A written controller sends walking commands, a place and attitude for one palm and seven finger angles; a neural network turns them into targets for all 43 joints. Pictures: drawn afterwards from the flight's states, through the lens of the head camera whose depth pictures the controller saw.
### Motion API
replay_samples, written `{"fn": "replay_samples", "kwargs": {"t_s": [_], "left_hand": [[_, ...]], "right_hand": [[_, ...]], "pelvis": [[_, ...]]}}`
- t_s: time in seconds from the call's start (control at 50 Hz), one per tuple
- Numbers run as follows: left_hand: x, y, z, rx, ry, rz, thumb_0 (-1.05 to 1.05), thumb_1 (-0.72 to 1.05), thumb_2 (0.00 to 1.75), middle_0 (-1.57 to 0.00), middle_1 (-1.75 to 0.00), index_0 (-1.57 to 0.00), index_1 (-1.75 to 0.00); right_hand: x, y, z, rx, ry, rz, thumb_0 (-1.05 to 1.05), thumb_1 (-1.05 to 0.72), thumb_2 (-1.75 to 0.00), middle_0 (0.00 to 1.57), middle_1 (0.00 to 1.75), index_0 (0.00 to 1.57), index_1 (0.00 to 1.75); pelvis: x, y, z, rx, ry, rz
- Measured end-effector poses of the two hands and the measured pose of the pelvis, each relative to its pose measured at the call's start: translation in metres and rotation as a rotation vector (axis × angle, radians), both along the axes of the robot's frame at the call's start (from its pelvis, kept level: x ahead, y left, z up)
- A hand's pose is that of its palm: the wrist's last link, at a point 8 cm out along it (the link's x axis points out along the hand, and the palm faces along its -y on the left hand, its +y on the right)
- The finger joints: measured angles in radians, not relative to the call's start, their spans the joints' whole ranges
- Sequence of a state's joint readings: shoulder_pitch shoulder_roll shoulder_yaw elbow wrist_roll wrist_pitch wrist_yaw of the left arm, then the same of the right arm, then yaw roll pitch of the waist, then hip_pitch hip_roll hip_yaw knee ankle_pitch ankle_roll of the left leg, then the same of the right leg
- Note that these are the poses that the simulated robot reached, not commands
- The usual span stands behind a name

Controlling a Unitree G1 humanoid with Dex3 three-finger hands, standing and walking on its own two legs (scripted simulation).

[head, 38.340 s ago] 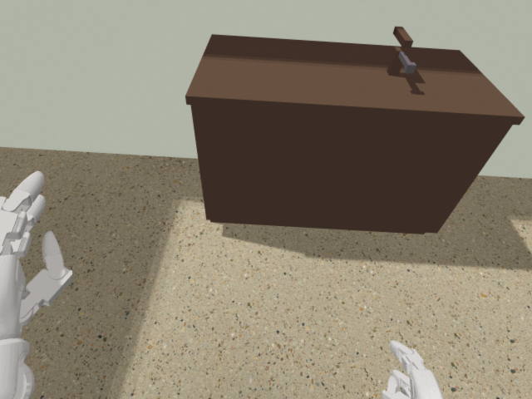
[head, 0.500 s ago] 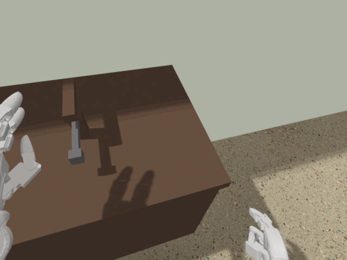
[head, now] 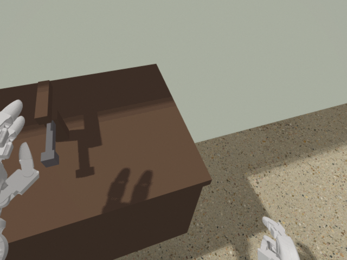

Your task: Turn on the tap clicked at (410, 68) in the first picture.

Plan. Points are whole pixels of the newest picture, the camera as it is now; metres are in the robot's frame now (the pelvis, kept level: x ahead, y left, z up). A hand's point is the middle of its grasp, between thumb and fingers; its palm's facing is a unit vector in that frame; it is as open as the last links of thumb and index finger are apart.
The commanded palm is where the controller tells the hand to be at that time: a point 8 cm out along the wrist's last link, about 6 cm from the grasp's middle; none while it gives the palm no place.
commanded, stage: shuffle to correct the standing spot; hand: left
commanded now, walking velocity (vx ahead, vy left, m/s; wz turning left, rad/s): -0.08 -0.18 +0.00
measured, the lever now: (50, 158) +0.32 +0.31 +0.04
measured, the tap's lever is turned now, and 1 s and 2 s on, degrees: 0 0 0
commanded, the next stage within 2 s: none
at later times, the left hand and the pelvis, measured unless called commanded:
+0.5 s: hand (18, 178) +0.21 +0.26 +0.17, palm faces +0.34 -0.85 -0.40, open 7.4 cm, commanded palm +0.15 +0.29 +0.18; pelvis -0.01 +0.01 +0.00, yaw +0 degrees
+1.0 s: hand (27, 178) +0.21 +0.25 +0.17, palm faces +0.32 -0.85 -0.41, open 7.4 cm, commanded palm +0.15 +0.29 +0.18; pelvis +0.00 +0.00 +0.00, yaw +1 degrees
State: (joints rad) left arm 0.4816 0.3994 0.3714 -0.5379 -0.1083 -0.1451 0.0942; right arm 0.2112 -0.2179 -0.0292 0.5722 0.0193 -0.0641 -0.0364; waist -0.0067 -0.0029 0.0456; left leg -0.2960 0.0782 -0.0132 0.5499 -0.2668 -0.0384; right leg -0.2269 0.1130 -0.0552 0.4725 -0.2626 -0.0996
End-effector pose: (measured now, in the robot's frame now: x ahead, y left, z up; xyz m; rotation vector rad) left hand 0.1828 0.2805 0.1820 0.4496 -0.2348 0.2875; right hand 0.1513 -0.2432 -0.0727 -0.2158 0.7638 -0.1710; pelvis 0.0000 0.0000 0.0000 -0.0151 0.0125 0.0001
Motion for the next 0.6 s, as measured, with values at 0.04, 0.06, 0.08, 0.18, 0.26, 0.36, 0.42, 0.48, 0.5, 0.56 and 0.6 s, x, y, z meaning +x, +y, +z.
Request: {"fn": "replay_samples", "kwargs": {"t_s": [0.04,0.06,0.08,0.18,0.26,0.36,0.42,0.48,0.5,0.56,0.6], "left_hand": [[0.001,0.001,0.000,0.007,0.005,-0.002,0.01,0.88,0.90,-0.21,-0.30,-0.22,-0.30],[0.001,0.001,-0.001,0.010,0.008,-0.003,0.01,0.88,0.90,-0.21,-0.30,-0.22,-0.30],[0.001,0.002,-0.001,0.012,0.011,-0.003,0.01,0.88,0.90,-0.21,-0.30,-0.22,-0.30],[-0.002,0.004,-0.003,0.012,0.018,-0.006,0.01,0.88,0.90,-0.21,-0.30,-0.22,-0.30],[-0.007,0.006,-0.001,0.012,0.010,-0.010,0.01,0.88,0.90,-0.21,-0.30,-0.22,-0.30],[-0.012,0.012,0.001,0.014,0.003,-0.001,0.01,0.88,0.90,-0.21,-0.30,-0.22,-0.30],[-0.012,0.017,0.000,0.011,0.003,0.011,0.01,0.88,0.90,-0.21,-0.30,-0.22,-0.30],[-0.012,0.019,0.001,0.008,0.000,0.015,0.01,0.88,0.90,-0.21,-0.30,-0.22,-0.30],[-0.011,0.020,0.001,0.007,0.000,0.015,0.01,0.88,0.90,-0.21,-0.30,-0.22,-0.30],[-0.011,0.019,0.002,0.008,-0.004,0.008,0.01,0.89,0.90,-0.21,-0.30,-0.21,-0.30],[-0.010,0.019,0.002,0.009,-0.005,0.003,0.01,0.89,0.90,-0.21,-0.30,-0.21,-0.30]], "right_hand": [[0.000,-0.001,0.000,-0.001,0.001,-0.005,0.02,-0.91,-0.90,0.20,0.30,0.20,0.30],[-0.001,-0.001,0.000,-0.001,0.001,-0.006,0.02,-0.91,-0.90,0.20,0.30,0.20,0.30],[-0.001,-0.001,0.001,-0.001,0.001,-0.007,0.02,-0.91,-0.90,0.20,0.30,0.20,0.30],[0.000,0.004,0.002,-0.001,-0.003,0.002,0.02,-0.91,-0.90,0.20,0.30,0.20,0.30],[0.001,0.011,0.003,0.002,-0.008,0.018,0.02,-0.91,-0.90,0.20,0.30,0.20,0.30],[0.002,0.022,0.003,0.012,-0.013,0.034,0.02,-0.91,-0.90,0.20,0.30,0.20,0.30],[0.002,0.028,0.003,0.018,-0.011,0.041,0.02,-0.91,-0.90,0.20,0.30,0.20,0.30],[0.002,0.033,0.003,0.024,-0.011,0.046,0.02,-0.90,-0.90,0.20,0.30,0.20,0.30],[0.002,0.034,0.003,0.025,-0.011,0.048,0.02,-0.90,-0.90,0.20,0.30,0.20,0.30],[0.002,0.036,0.003,0.030,-0.013,0.052,0.02,-0.90,-0.90,0.20,0.30,0.20,0.30],[0.002,0.037,0.004,0.033,-0.015,0.052,0.02,-0.90,-0.90,0.20,0.30,0.20,0.30]], "pelvis": [[0.000,-0.001,0.000,0.000,0.000,-0.001],[0.000,-0.001,0.000,0.000,-0.001,-0.001],[0.000,-0.001,0.000,0.000,-0.001,-0.001],[-0.002,0.001,0.000,-0.002,-0.004,-0.002],[-0.005,0.004,0.000,-0.003,-0.004,-0.001],[-0.007,0.008,0.001,-0.005,-0.001,0.000],[-0.008,0.011,0.001,-0.006,0.000,0.001],[-0.008,0.013,0.002,-0.005,0.000,0.001],[-0.008,0.013,0.002,-0.005,-0.001,0.002],[-0.008,0.014,0.002,-0.006,-0.003,0.005],[-0.008,0.014,0.002,-0.006,-0.004,0.006]]}}
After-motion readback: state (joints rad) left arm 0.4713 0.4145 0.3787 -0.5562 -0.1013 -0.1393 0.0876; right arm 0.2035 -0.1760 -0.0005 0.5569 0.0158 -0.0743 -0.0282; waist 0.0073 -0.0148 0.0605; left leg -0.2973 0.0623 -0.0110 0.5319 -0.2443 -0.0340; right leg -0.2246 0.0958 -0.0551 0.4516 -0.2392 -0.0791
